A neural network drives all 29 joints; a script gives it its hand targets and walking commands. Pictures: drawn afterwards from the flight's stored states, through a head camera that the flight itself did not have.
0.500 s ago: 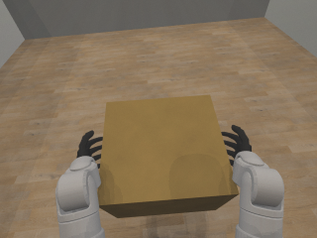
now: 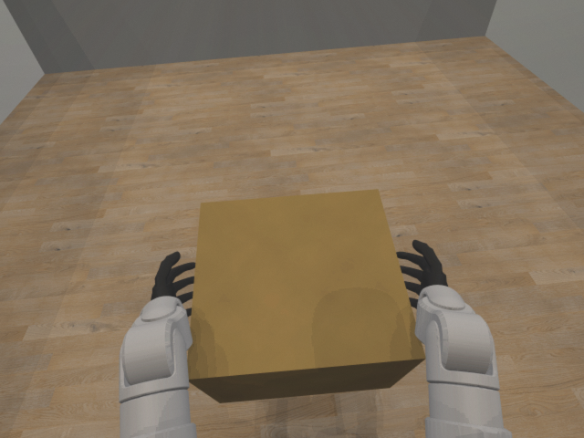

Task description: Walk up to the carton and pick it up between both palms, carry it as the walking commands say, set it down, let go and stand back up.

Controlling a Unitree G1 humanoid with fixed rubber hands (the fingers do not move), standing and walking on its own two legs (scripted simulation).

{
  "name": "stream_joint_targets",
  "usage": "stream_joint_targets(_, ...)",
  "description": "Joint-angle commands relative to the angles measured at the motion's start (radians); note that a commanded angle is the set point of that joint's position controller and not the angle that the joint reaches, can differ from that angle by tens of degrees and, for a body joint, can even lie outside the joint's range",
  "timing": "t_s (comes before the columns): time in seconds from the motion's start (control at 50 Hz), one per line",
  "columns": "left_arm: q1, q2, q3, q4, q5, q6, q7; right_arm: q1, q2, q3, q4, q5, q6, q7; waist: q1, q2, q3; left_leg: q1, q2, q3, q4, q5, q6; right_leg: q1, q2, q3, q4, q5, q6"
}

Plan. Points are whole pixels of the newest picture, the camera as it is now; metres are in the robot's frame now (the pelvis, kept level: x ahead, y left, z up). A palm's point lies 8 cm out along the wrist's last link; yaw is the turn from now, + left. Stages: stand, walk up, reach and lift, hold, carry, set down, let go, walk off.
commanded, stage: carry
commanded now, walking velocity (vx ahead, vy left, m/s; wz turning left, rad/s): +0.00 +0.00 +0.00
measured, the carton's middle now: (297, 297) +0.33 +0.01 -0.01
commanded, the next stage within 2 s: none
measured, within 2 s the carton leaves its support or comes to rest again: neither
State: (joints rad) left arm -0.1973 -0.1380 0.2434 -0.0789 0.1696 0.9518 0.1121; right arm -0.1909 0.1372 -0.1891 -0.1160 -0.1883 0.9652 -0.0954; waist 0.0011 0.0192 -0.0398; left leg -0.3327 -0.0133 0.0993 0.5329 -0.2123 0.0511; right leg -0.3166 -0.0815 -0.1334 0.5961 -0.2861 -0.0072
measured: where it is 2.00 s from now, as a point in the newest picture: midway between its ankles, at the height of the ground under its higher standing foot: outside the picture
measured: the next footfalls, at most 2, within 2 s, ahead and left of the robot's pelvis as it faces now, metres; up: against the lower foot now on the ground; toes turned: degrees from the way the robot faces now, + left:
none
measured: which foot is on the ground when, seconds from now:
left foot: down 0.00-1.00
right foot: down 0.00-1.00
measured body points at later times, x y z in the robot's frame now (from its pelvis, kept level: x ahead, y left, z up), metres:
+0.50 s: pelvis +0.00 +0.00 +0.00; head +0.00 -0.01 +0.45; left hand +0.29 +0.18 +0.05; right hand +0.29 -0.17 +0.05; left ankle +0.04 +0.09 -0.73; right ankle +0.02 -0.11 -0.73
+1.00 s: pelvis +0.00 +0.00 +0.00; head +0.00 -0.01 +0.45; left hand +0.29 +0.18 +0.05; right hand +0.29 -0.17 +0.05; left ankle +0.04 +0.09 -0.73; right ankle +0.02 -0.11 -0.73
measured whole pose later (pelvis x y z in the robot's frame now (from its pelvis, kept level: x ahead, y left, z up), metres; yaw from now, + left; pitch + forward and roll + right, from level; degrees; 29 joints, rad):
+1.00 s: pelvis +0.00 +0.00 +0.00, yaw +0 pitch +1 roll +1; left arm -0.20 -0.14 0.25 -0.04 0.17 0.92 0.11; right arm -0.19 0.14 -0.20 -0.09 -0.19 0.94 -0.09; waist 0.00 0.01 -0.04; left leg -0.33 -0.01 0.10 0.53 -0.21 0.05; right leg -0.32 -0.08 -0.13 0.60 -0.29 -0.01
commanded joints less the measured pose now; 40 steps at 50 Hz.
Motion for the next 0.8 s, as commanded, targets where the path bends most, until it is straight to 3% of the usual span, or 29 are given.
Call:
stream_joint_targets(0.0, -0.554, -0.759, -0.676, -0.013, -0.320, -0.061, -0.275, -0.519, 0.726, 0.570, 0.008, 0.280, -0.074, 0.240, 0.008, -0.048, -0.331, 0.115, 0.157, -0.168, -0.119, 0.118, 0.013, 0.104, -0.082, 0.144, -0.177, 0.080, -0.036)
stream_joint_targets(0.12, -0.552, -0.773, -0.703, -0.044, -0.334, -0.082, -0.276, -0.537, 0.729, 0.600, -0.047, 0.299, -0.098, 0.240, 0.008, -0.048, -0.344, 0.122, 0.154, -0.158, -0.107, 0.124, 0.011, 0.115, -0.085, 0.145, -0.179, 0.104, -0.035)
stream_joint_targets(0.38, -0.561, -0.770, -0.709, -0.060, -0.337, -0.059, -0.269, -0.528, 0.729, 0.593, -0.041, 0.304, -0.072, 0.239, 0.009, -0.059, -0.321, 0.095, 0.154, -0.161, -0.120, 0.079, 0.006, 0.110, -0.085, 0.146, -0.184, 0.073, -0.027)
stream_joint_targets(0.4, -0.587, -0.801, -0.744, -0.121, -0.365, -0.054, -0.267, -0.549, 0.759, 0.621, -0.097, 0.328, -0.067, 0.237, 0.010, -0.061, -0.320, 0.096, 0.155, -0.162, -0.120, 0.075, 0.006, 0.113, -0.085, 0.147, -0.189, 0.073, -0.026)
stream_joint_targets(0.78, -0.577, -0.790, -0.723, -0.120, -0.355, -0.033, -0.258, -0.540, 0.756, 0.599, -0.083, 0.327, -0.043, 0.232, 0.012, -0.056, -0.322, 0.100, 0.152, -0.164, -0.123, 0.103, 0.005, 0.119, -0.084, 0.144, -0.182, 0.089, -0.022)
